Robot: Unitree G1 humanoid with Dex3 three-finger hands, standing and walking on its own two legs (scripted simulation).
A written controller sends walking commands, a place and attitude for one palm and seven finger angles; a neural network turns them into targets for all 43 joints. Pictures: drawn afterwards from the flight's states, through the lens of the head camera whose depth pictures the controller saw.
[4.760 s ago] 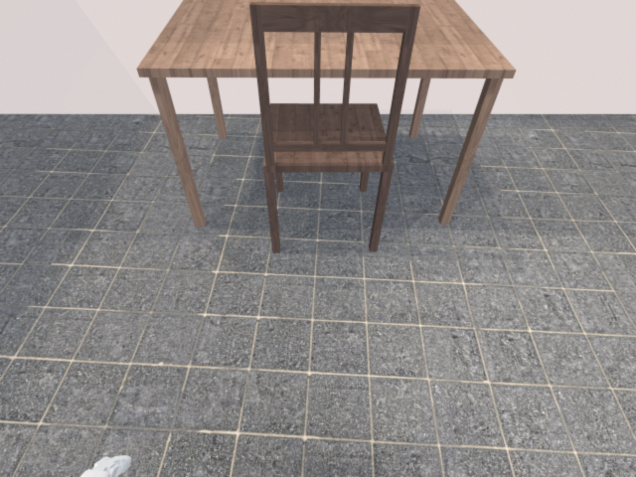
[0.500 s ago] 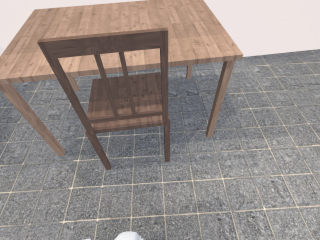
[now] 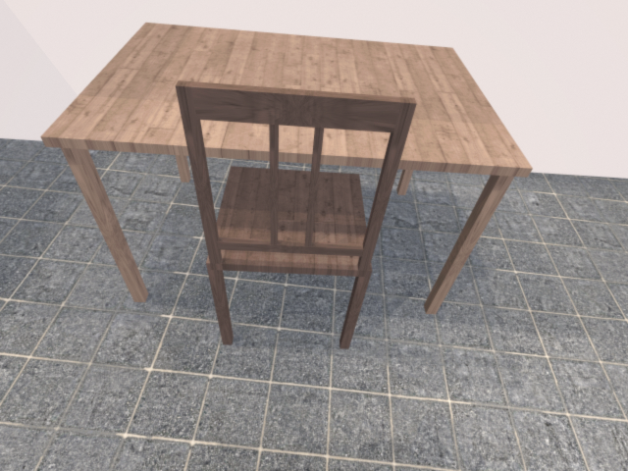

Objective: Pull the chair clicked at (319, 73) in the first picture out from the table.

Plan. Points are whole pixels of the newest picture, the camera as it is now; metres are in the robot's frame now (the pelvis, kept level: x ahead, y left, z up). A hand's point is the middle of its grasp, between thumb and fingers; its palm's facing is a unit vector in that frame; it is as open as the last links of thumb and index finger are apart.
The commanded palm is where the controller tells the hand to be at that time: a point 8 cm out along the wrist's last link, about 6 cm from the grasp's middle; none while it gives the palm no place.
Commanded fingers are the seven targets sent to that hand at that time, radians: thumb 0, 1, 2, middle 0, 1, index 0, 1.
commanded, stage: take the last steps up to it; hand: left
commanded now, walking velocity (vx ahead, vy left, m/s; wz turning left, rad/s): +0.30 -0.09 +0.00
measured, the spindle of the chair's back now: (274, 190) +0.69 +0.12 -0.07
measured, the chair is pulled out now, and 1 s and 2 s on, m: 0.00 0.00 0.00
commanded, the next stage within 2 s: come to a stop and stand still in 0.66 s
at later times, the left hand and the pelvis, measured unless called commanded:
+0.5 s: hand out of the picture +0.12 +0.09 -0.17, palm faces +0.07 -0.97 -0.22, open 7.3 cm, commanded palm none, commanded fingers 0.00 0.90 0.90 -0.20 -0.30 -0.20 -0.30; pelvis +0.11 -0.09 +0.00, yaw +2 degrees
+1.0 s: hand (256, 434) +0.22 +0.09 -0.19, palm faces +0.09 -0.98 -0.17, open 7.4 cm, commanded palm none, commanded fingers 0.00 0.90 0.90 -0.20 -0.30 -0.20 -0.30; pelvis +0.23 -0.07 -0.01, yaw +2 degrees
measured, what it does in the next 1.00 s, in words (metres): walks ahead: right foot, then left foot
